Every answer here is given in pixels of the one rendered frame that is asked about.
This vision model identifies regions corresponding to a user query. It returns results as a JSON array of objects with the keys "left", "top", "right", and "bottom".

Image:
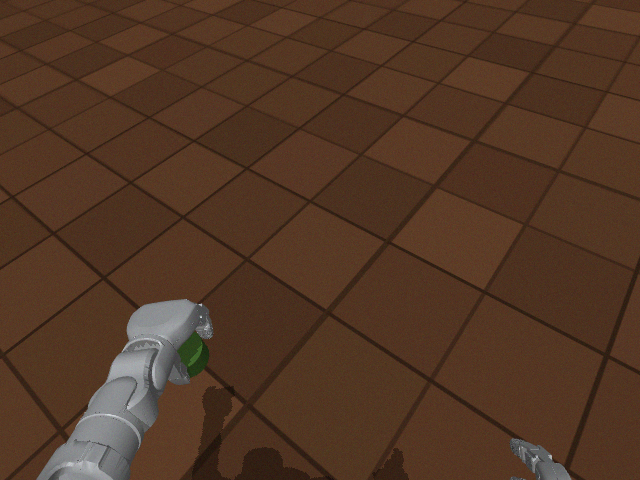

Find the right robot hand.
[{"left": 510, "top": 438, "right": 572, "bottom": 480}]

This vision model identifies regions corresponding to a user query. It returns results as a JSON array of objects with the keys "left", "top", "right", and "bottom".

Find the left robot arm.
[{"left": 36, "top": 334, "right": 176, "bottom": 480}]

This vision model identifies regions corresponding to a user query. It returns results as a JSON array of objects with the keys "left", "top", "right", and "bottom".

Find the left robot hand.
[{"left": 127, "top": 299, "right": 213, "bottom": 385}]

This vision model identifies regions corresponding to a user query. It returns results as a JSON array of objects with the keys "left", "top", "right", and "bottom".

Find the tin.
[{"left": 177, "top": 331, "right": 209, "bottom": 378}]

